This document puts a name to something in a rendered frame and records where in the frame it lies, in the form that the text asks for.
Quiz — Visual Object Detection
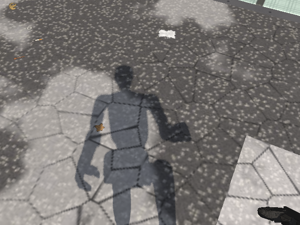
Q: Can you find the robot right hand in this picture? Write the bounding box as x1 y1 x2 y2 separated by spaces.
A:
257 206 300 225

